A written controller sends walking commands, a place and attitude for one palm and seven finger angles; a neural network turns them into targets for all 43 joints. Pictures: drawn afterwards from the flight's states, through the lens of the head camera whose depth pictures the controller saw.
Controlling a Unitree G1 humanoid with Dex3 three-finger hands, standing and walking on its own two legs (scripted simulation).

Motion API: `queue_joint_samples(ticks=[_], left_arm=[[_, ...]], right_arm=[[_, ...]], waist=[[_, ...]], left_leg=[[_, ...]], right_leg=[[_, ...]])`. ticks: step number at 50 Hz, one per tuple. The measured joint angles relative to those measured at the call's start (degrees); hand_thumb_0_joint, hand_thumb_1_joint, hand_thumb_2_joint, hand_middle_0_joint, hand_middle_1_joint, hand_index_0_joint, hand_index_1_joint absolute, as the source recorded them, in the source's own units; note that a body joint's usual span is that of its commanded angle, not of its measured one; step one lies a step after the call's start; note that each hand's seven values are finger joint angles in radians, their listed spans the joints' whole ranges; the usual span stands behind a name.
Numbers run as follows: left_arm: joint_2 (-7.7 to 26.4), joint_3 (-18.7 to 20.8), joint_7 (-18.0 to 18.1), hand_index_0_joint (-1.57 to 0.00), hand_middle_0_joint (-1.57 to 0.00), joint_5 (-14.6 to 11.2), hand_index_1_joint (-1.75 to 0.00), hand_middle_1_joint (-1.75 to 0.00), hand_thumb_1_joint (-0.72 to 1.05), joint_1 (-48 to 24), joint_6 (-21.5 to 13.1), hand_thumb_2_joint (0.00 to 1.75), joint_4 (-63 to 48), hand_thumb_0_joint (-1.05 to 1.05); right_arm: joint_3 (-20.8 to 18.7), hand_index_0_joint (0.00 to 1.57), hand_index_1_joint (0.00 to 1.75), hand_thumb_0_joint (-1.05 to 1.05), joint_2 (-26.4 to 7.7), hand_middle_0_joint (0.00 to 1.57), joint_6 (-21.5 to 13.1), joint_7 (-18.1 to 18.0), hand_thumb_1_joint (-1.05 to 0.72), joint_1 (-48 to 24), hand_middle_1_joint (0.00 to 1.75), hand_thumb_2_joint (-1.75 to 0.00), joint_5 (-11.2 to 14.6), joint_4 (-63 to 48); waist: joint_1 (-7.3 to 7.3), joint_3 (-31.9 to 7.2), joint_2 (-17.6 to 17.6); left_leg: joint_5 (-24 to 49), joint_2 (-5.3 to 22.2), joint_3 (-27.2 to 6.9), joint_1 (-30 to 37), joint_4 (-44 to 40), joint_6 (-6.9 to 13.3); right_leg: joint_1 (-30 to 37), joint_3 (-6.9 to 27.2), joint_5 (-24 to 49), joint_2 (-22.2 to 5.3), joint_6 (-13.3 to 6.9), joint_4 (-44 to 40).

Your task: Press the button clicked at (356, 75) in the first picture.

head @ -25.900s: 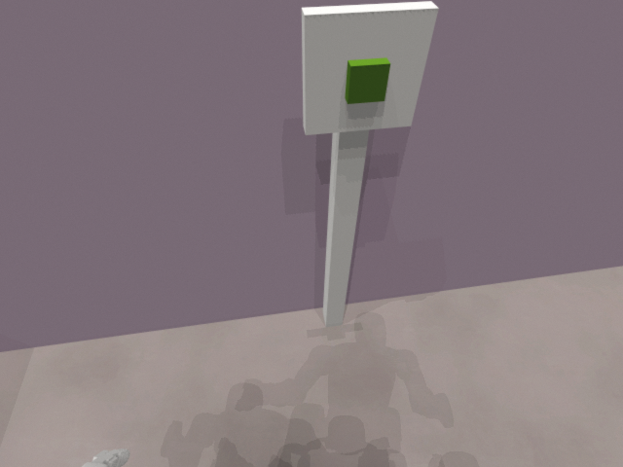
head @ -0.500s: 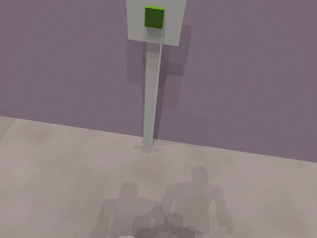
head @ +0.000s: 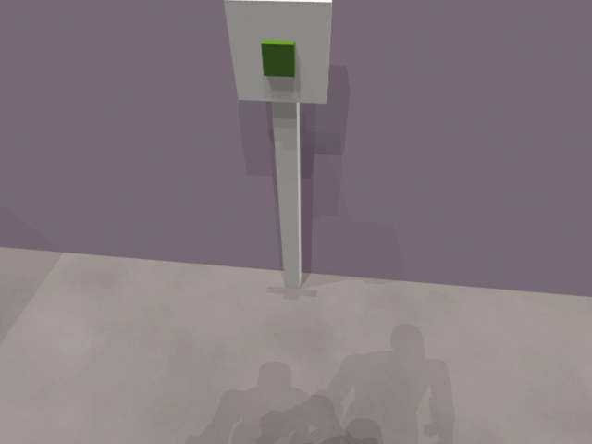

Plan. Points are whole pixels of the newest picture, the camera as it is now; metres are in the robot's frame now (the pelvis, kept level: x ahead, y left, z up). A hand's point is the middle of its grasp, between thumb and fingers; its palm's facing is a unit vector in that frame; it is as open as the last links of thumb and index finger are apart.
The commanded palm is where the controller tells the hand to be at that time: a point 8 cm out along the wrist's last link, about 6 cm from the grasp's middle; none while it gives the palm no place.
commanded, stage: let the arm hang, fingers relaxed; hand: left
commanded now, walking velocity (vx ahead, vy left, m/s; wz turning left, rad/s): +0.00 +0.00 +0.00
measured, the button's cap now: (279, 58) +0.78 +0.08 +0.16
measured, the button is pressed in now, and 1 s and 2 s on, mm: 0 0 0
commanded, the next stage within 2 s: stand and wait in 0.22 s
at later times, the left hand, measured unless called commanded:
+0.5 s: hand out of the picture +0.09 +0.21 -0.16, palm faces -0.02 -0.95 -0.30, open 7.3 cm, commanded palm none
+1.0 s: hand out of the picture +0.12 +0.20 -0.16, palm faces -0.02 -0.95 -0.32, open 7.3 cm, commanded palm none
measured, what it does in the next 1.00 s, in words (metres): shifts its weight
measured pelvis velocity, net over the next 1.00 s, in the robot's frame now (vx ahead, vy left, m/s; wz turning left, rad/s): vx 0.05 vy -0.03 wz -0.03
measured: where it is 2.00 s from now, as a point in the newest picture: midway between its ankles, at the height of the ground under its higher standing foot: outside the picture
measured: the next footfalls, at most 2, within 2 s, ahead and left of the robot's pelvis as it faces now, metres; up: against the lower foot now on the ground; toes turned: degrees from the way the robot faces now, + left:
none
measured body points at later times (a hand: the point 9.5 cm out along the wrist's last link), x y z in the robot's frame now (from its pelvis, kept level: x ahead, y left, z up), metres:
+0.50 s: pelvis +0.03 -0.02 +0.00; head +0.05 -0.03 +0.45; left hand +0.10 +0.26 -0.14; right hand +0.07 -0.30 -0.15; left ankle +0.07 +0.10 -0.74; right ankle -0.02 -0.11 -0.74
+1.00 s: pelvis +0.05 -0.03 +0.00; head +0.07 -0.04 +0.45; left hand +0.12 +0.25 -0.13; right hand +0.11 -0.32 -0.14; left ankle +0.07 +0.10 -0.74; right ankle -0.02 -0.11 -0.74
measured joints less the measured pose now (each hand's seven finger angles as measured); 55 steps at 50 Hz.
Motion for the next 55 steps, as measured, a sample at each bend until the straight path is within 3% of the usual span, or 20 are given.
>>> queue_joint_samples(ticks=[13,29,55], left_arm=[[-0.33,-0.26,-0.16,-0.21,-0.20,-0.33,-0.30,-0.30,0.91,-3.57,-0.62,0.90,0.52,0.00],[0.96,0.12,0.11,-0.21,-0.20,-0.52,-0.30,-0.30,0.91,-6.64,-0.74,0.90,-0.10,0.00],[1.31,0.23,0.38,-0.21,-0.20,-0.58,-0.30,-0.30,0.91,-5.84,-0.72,0.90,-0.33,0.00]], right_arm=[[-0.09,0.20,0.30,0.01,-3.37,0.20,-0.39,-0.47,-0.90,-0.56,0.30,-0.90,0.07,1.76],[0.59,0.20,0.30,0.01,-3.04,0.21,-0.59,-0.51,-0.90,-3.21,0.30,-0.90,0.18,1.47],[0.37,0.20,0.30,0.01,-4.45,0.21,-0.32,-0.85,-0.90,-4.65,0.30,-0.90,0.38,1.04]], waist=[[-0.77,1.03,-1.64],[-0.86,1.84,-0.98],[-0.46,1.77,-1.73]], left_leg=[[-1.03,1.16,0.04,1.47,-0.63,-1.03],[-2.00,1.90,0.11,2.85,-1.73,-1.85],[-3.44,2.95,0.67,4.93,-2.24,-2.73]], right_leg=[[1.98,0.29,0.10,1.12,-1.02,-2.16],[3.78,0.60,0.02,1.80,-1.85,-4.46],[6.27,1.39,-0.18,2.72,-2.71,-6.46]])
